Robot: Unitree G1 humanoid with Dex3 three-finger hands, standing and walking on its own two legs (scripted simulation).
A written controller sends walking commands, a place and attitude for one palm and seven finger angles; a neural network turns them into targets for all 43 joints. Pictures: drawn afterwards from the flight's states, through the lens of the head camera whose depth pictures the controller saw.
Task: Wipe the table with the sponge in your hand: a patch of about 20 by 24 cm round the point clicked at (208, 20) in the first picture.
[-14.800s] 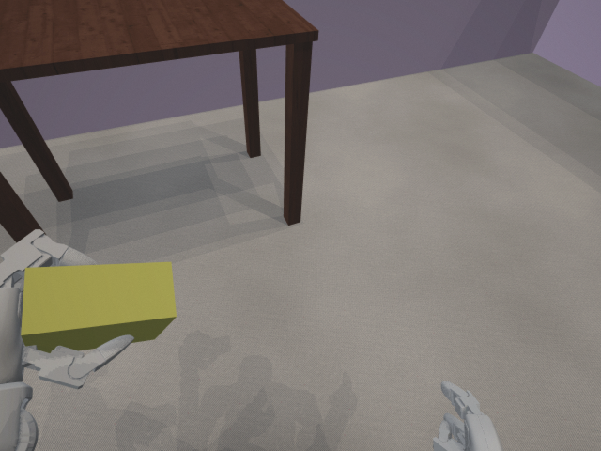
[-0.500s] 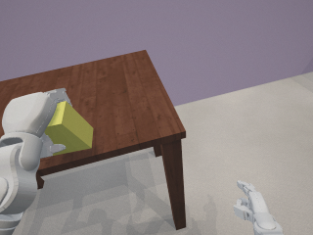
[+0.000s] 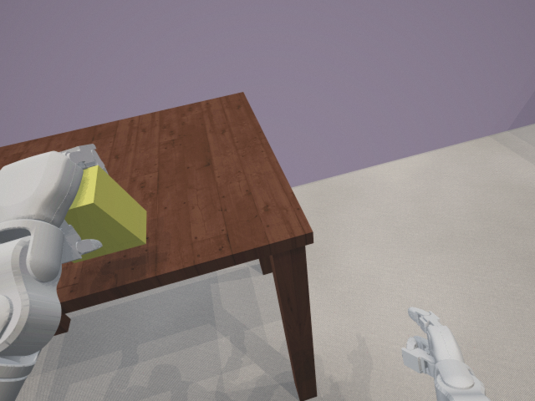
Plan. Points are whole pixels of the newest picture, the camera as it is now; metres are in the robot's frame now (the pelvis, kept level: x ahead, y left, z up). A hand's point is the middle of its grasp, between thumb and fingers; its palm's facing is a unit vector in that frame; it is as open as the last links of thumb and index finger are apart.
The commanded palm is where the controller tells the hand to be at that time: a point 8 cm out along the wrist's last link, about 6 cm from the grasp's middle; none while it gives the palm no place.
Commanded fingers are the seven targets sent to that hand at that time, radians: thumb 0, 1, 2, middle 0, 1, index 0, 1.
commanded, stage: move the sponge above the wiping area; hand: left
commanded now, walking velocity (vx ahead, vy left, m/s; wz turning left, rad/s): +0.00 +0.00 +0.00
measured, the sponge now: (94, 224) +0.25 +0.28 +0.19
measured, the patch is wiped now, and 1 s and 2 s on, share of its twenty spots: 0.00 0.00 0.00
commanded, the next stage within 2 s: none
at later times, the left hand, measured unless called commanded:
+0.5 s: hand (59, 203) +0.25 +0.31 +0.23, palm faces +0.30 -0.04 -0.95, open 9.9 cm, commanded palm +0.20 +0.31 +0.29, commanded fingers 0.00 0.10 1.30 -1.20 -1.60 -1.20 -1.60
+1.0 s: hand (75, 198) +0.28 +0.32 +0.21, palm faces +0.16 +0.00 -0.99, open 9.9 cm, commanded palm +0.24 +0.32 +0.28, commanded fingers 0.00 0.10 1.30 -1.20 -1.60 -1.20 -1.60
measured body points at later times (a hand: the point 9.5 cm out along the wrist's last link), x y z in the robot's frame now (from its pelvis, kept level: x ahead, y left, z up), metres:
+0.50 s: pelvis -0.01 +0.03 +0.00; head -0.04 -0.03 +0.45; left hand +0.23 +0.31 +0.28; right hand +0.27 -0.15 -0.07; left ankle +0.01 +0.12 -0.74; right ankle +0.04 -0.07 -0.74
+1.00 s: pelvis +0.00 +0.02 +0.01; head -0.02 -0.04 +0.45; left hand +0.27 +0.32 +0.26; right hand +0.25 -0.17 -0.09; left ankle +0.01 +0.12 -0.74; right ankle +0.04 -0.07 -0.74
